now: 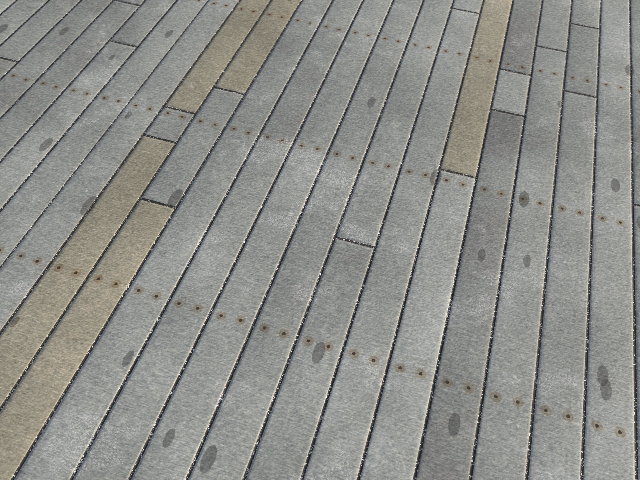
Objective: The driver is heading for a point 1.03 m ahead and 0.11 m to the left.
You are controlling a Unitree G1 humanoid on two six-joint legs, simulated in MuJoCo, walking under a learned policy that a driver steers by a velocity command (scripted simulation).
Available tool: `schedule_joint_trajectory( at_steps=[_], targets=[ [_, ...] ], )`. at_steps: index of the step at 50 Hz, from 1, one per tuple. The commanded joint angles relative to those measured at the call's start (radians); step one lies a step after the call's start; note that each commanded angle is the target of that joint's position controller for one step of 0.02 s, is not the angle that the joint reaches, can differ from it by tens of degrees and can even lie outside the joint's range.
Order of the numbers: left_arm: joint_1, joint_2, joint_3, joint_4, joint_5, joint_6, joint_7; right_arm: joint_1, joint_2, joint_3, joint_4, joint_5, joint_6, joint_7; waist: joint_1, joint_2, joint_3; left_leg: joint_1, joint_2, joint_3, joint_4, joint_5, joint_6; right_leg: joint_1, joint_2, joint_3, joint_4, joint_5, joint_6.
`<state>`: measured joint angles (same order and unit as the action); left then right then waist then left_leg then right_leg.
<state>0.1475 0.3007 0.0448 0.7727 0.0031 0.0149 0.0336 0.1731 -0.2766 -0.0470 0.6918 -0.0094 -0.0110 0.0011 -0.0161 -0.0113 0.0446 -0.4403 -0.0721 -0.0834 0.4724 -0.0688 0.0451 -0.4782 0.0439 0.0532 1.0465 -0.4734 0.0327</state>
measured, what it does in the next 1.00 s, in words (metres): walks ahead, turning left: right foot, then left foot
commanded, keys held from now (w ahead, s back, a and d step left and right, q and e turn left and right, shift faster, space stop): q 0.30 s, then no key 0.32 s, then w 0.26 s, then no key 0.12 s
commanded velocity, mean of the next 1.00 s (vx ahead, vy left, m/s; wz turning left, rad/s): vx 0.10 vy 0.00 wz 0.27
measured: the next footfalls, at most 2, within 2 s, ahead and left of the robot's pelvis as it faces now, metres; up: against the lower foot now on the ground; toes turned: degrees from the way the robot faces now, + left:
right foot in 0.22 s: +0.11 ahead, -0.14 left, +0.00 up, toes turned +13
left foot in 0.60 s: +0.03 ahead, +0.11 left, +0.00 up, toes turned +14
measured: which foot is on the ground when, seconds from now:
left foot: down 0.00-0.24, up 0.26-0.58, down 0.60-0.96, up 0.98-1.00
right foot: up 0.00-0.20, down 0.22-0.62, up 0.64-0.94, down 0.96-1.00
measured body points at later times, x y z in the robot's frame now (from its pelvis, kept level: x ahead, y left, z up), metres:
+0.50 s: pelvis +0.04 -0.04 +0.01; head +0.07 -0.05 +0.46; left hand +0.08 +0.26 -0.09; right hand +0.25 -0.28 -0.10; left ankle -0.01 +0.11 -0.68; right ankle +0.07 -0.15 -0.73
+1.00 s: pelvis +0.10 -0.04 +0.00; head +0.12 -0.05 +0.45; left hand +0.15 +0.27 -0.09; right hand +0.25 -0.28 -0.13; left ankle -0.01 +0.09 -0.71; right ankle +0.15 -0.12 -0.73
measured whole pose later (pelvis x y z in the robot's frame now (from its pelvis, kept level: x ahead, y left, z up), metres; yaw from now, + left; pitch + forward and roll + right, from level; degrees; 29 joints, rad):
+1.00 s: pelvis +0.10 -0.04 +0.00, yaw +17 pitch +1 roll +1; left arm 0.20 0.30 0.05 0.80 0.00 -0.07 -0.03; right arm 0.34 -0.29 -0.06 0.75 0.00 0.00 -0.01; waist -0.02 0.03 0.00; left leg -0.20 0.00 -0.06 0.65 -0.45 -0.03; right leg -0.31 0.00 -0.04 0.56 -0.26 -0.04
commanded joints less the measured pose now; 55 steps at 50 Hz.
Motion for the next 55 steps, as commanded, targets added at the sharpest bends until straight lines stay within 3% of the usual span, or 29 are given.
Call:
schedule_joint_trajectory(
  at_steps=[1, 7, 10, 11, 12, 13, 14, 15, 17, 20, 24, 26, 28, 29, 30, 31, 32, 33, 35, 37, 39, 41, 44, 47, 48, 49, 50, 51, 55],
  targets=[
    [0.08, 0.069, 0.022, -0.04, 0.0, -0.004, 0.012, -0.013, -0.174, -0.056, -0.085, -0.002, 0.012, -0.021, 0.029, 0.158, -0.165, 0.142, 0.206, -0.307, -0.19, -0.074, 0.166, 0.018, -0.007, 0.012, -0.135, 0.052, 0.02],
    [0.05, 0.08, 0.028, -0.051, -0.005, -0.024, -0.001, -0.005, -0.185, -0.073, -0.104, 0.014, 0.036, -0.035, 0.008, 0.169, -0.174, 0.149, 0.199, -0.389, -0.187, -0.185, 0.151, 0.105, 0.004, 0.035, -0.356, 0.136, 0.017],
    [0.106, 0.088, 0.038, -0.034, -0.008, -0.04, -0.013, -0.015, -0.178, -0.074, -0.111, 0.029, 0.054, -0.041, 0.045, 0.165, -0.154, 0.104, 0.153, -0.392, -0.143, -0.225, 0.102, 0.243, -0.001, 0.011, -0.593, 0.253, -0.021],
    [0.133, 0.132, 0.052, -0.033, 0.002, -0.041, -0.01, 0.008, -0.153, -0.067, -0.11, 0.031, 0.056, -0.042, 0.047, 0.113, -0.155, 0.03, 0.105, -0.35, -0.073, -0.314, 0.057, 0.333, -0.101, 0.077, -0.67, 0.263, -0.059],
    [0.125, 0.223, 0.072, -0.043, 0.03, -0.034, -0.004, 0.006, -0.108, -0.058, -0.133, 0.029, 0.052, -0.039, 0.024, -0.126, -0.116, -0.152, -0.027, -0.173, 0.151, -0.45, -0.002, 0.377, -0.313, 0.315, -0.757, 0.228, -0.169],
    [0.078, 0.222, 0.074, -0.059, 0.061, -0.033, -0.006, 0.006, -0.151, -0.073, -0.148, 0.021, 0.036, -0.034, 0.017, -0.28, -0.095, -0.201, -0.066, -0.066, 0.406, -0.526, -0.045, 0.283, -0.447, 0.482, -0.807, 0.337, -0.284],
    [0.009, 0.162, 0.057, -0.094, 0.054, -0.038, 0.001, 0.044, -0.203, -0.091, -0.121, 0.015, 0.033, -0.029, -0.007, -0.19, -0.094, -0.183, -0.017, -0.089, 0.562, -0.47, -0.068, 0.263, -0.427, 0.413, -0.785, 0.39, -0.286],
    [-0.039, 0.121, 0.047, -0.107, 0.034, -0.039, 0.007, 0.08, -0.205, -0.097, -0.087, 0.021, 0.041, -0.028, -0.026, -0.126, -0.084, -0.176, -0.013, -0.074, 0.623, -0.411, -0.081, 0.261, -0.359, 0.299, -0.759, 0.411, -0.234],
    [-0.044, 0.097, 0.035, -0.109, 0.006, -0.037, 0.01, 0.104, -0.148, -0.083, -0.062, 0.014, 0.06, -0.036, -0.012, -0.097, -0.07, -0.199, -0.011, -0.063, 0.737, -0.348, -0.113, 0.291, -0.3, 0.201, -0.728, 0.492, -0.211],
    [0.02, 0.102, 0.035, -0.091, 0.011, -0.024, 0.01, 0.039, -0.103, -0.062, -0.094, 0.026, 0.058, -0.036, 0.027, -0.123, -0.068, -0.195, 0.001, -0.019, 0.648, -0.321, -0.141, 0.355, -0.268, 0.12, -0.716, 0.598, -0.238],
    [0.034, 0.136, 0.046, -0.079, 0.003, -0.014, 0.004, -0.02, -0.064, -0.033, -0.123, 0.018, 0.052, -0.023, 0.056, -0.177, -0.103, -0.031, 0.06, 0.039, 0.351, -0.357, -0.143, 0.382, -0.283, 0.094, -0.69, 0.635, -0.248],
    [0.048, 0.152, 0.05, -0.068, -0.005, -0.011, -0.005, -0.018, -0.082, -0.036, -0.12, 0.021, 0.051, -0.018, 0.064, -0.194, -0.106, 0.059, 0.056, 0.08, 0.227, -0.344, -0.132, 0.364, -0.292, 0.104, -0.676, 0.666, -0.256],
    [0.038, 0.147, 0.045, -0.057, -0.021, -0.009, -0.01, 0.034, -0.082, -0.038, -0.091, 0.02, 0.05, -0.014, 0.031, -0.175, -0.097, 0.17, 0.044, 0.106, -0.002, -0.184, -0.098, 0.339, -0.279, 0.098, -0.636, 0.67, -0.235],
    [0.062, 0.131, 0.039, -0.041, -0.03, -0.013, -0.012, 0.051, -0.087, -0.039, -0.08, 0.015, 0.049, -0.014, 0.018, -0.152, -0.087, 0.254, 0.044, 0.098, -0.149, -0.054, -0.068, 0.305, -0.261, 0.088, -0.621, 0.64, -0.197],
    [0.1, 0.109, 0.03, -0.027, -0.018, -0.026, -0.016, 0.059, -0.124, -0.043, -0.086, 0.01, 0.05, -0.02, 0.027, -0.1, -0.121, 0.387, 0.108, 0.013, -0.153, 0.074, -0.037, 0.232, -0.238, 0.069, -0.597, 0.544, -0.131],
    [0.122, 0.053, 0.009, -0.046, 0.027, -0.044, -0.03, 0.076, -0.206, -0.057, -0.095, -0.003, 0.056, -0.032, 0.065, 0.121, -0.195, 0.517, 0.28, -0.159, -0.069, 0.391, 0.029, 0.131, -0.154, -0.016, -0.473, 0.302, -0.056],
    [0.096, 0.016, -0.004, -0.049, 0.028, -0.051, -0.031, 0.031, -0.132, -0.036, -0.079, -0.009, 0.054, -0.025, 0.064, 0.218, -0.198, 0.397, 0.317, -0.181, -0.086, 0.191, 0.128, 0.15, -0.107, -0.061, -0.528, 0.109, -0.004],
    [0.041, 0.058, 0.003, -0.044, 0.024, -0.05, -0.028, 0.014, -0.096, -0.029, -0.085, -0.005, 0.045, -0.015, 0.027, 0.17, -0.155, 0.352, 0.262, -0.173, -0.129, -0.148, 0.123, 0.164, -0.082, -0.09, -0.504, 0.124, 0.015],
    [-0.028, 0.085, 0.018, -0.049, -0.002, -0.047, -0.024, 0.088, -0.17, -0.05, -0.056, 0.0, 0.037, -0.017, -0.035, 0.215, -0.037, 0.317, 0.277, -0.266, -0.229, -0.553, 0.136, 0.027, -0.036, -0.134, -0.375, 0.05, 0.008],
    [-0.052, 0.111, 0.031, -0.073, -0.022, -0.056, -0.029, 0.139, -0.183, -0.052, -0.035, 0.005, 0.013, -0.023, -0.053, 0.262, 0.058, 0.312, 0.358, -0.394, -0.297, -0.592, 0.186, -0.119, -0.08, -0.053, -0.197, -0.067, -0.029],
    [-0.025, 0.103, 0.035, -0.065, -0.034, -0.078, -0.043, 0.144, -0.154, -0.047, -0.03, 0.023, -0.007, -0.028, -0.035, 0.205, 0.051, 0.379, 0.371, -0.394, -0.301, -0.545, 0.194, -0.198, -0.114, -0.025, -0.157, -0.056, -0.067],
    [-0.032, 0.073, 0.025, -0.055, -0.028, -0.097, -0.058, 0.103, -0.151, -0.046, -0.039, 0.027, -0.015, -0.026, -0.023, 0.156, 0.032, 0.364, 0.333, -0.31, -0.305, -0.436, 0.17, -0.13, -0.115, -0.046, -0.263, 0.016, -0.083],
    [0.017, 0.06, 0.018, -0.027, -0.023, -0.106, -0.076, 0.063, -0.171, -0.054, -0.044, 0.035, -0.014, -0.011, 0.011, 0.144, -0.015, 0.236, 0.272, -0.184, -0.282, -0.31, 0.151, 0.13, -0.067, -0.104, -0.437, 0.185, -0.076],
    [0.149, 0.078, 0.029, 0.018, -0.008, -0.095, -0.067, 0.068, -0.116, -0.035, -0.028, 0.021, -0.008, -0.005, 0.08, 0.091, -0.057, 0.123, 0.208, -0.105, -0.121, -0.187, 0.085, 0.402, -0.035, -0.109, -0.572, 0.33, -0.066],
    [0.195, 0.128, 0.038, 0.015, -0.004, -0.094, -0.056, 0.069, -0.053, -0.015, -0.033, 0.004, -0.011, -0.007, 0.086, -0.017, -0.085, 0.076, 0.128, -0.023, 0.065, -0.223, 0.014, 0.476, -0.161, 0.048, -0.637, 0.403, -0.097],
    [0.221, 0.264, 0.065, 0.006, 0.002, -0.084, -0.052, 0.097, -0.023, -0.005, -0.071, -0.01, -0.021, -0.018, 0.069, -0.272, -0.126, -0.089, 0.018, 0.094, 0.323, -0.425, -0.068, 0.551, -0.365, 0.342, -0.726, 0.435, -0.232],
    [0.242, 0.237, 0.061, 0.009, 0.008, -0.083, -0.053, 0.076, -0.101, -0.026, -0.072, 0.009, -0.022, -0.029, 0.102, -0.246, -0.108, -0.187, 0.034, 0.035, 0.522, -0.597, -0.088, 0.529, -0.448, 0.519, -0.794, 0.374, -0.334],
    [0.195, 0.19, 0.044, 0.0, 0.007, -0.09, -0.052, 0.086, -0.142, -0.041, -0.058, 0.025, -0.02, -0.032, 0.077, -0.155, -0.062, -0.228, 0.076, -0.006, 0.619, -0.549, -0.079, 0.498, -0.43, 0.464, -0.783, 0.371, -0.322],
    [0.074, 0.1, 0.01, -0.01, 0.009, -0.088, -0.042, 0.095, -0.092, -0.039, -0.013, 0.01, 0.0, -0.032, 0.022, -0.095, -0.053, -0.105, 0.136, 0.019, 0.533, -0.3, -0.083, 0.39, -0.285, 0.158, -0.779, 0.721, -0.231]
  ],
)
Keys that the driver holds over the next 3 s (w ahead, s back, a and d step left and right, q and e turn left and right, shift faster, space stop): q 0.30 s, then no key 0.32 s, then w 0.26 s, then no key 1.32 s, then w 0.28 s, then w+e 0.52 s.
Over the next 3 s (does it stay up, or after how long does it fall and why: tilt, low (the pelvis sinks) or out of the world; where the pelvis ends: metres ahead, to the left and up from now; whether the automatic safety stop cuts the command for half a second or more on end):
stays up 0.44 0.11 -0.02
